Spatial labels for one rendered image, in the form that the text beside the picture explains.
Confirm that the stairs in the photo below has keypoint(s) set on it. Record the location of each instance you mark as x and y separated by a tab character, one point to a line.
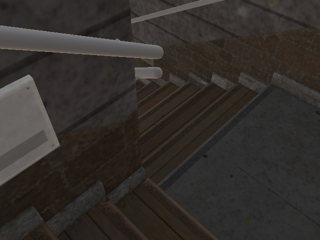
174	121
147	213

